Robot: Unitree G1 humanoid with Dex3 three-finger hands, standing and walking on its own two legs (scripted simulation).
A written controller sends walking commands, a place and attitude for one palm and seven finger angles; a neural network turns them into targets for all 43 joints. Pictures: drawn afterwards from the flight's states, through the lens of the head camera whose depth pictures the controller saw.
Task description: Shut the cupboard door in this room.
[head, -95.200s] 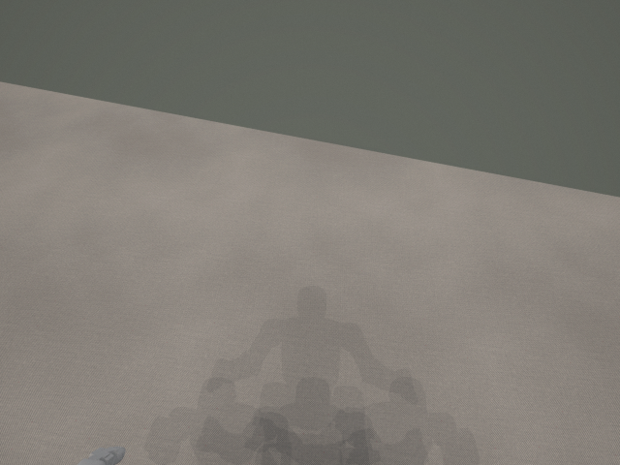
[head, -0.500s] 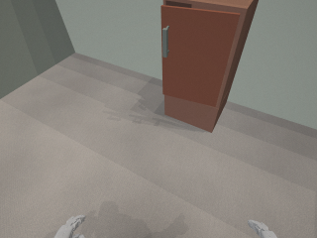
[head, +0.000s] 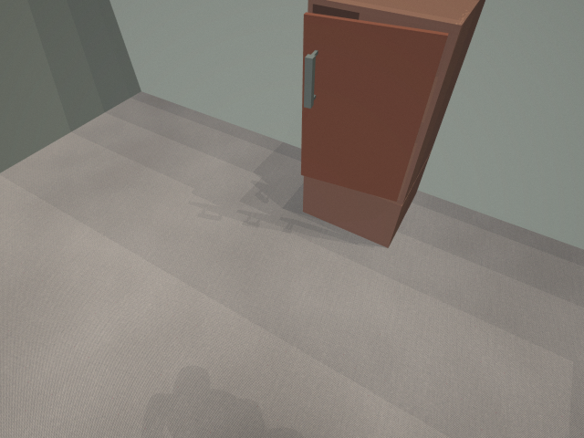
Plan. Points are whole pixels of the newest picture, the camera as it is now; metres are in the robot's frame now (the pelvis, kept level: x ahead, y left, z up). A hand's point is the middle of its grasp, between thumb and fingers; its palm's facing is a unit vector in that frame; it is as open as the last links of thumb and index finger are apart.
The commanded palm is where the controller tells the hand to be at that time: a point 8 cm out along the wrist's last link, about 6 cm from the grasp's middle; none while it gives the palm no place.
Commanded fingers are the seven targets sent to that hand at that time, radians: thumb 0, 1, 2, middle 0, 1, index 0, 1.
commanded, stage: let the arm hang, fingers relaxed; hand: left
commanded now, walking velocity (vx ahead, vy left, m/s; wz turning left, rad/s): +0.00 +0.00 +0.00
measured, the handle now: (311, 79) +1.09 +0.00 -0.05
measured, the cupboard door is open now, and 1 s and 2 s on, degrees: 7 7 7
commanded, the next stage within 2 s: look to check the result in 0.38 s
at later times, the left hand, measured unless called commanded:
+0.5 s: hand out of the picture +0.04 +0.19 -0.17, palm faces +0.00 -0.97 -0.23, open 7.4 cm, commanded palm none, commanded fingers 0.00 0.90 0.90 -0.20 -0.30 -0.20 -0.30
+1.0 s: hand out of the picture +0.07 +0.21 -0.16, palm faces +0.00 -0.96 -0.29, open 7.4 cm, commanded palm none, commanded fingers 0.00 0.90 0.90 -0.20 -0.30 -0.20 -0.30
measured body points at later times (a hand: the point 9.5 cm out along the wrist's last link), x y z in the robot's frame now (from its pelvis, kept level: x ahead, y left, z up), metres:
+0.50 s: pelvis +0.01 -0.01 +0.00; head +0.02 -0.01 +0.45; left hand +0.04 +0.24 -0.15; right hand +0.02 -0.27 -0.15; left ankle +0.06 +0.10 -0.74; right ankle -0.01 -0.14 -0.74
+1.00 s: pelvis +0.03 -0.02 +0.01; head +0.04 -0.02 +0.46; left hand +0.07 +0.26 -0.14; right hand +0.09 -0.30 -0.14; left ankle +0.06 +0.10 -0.74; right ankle -0.01 -0.14 -0.74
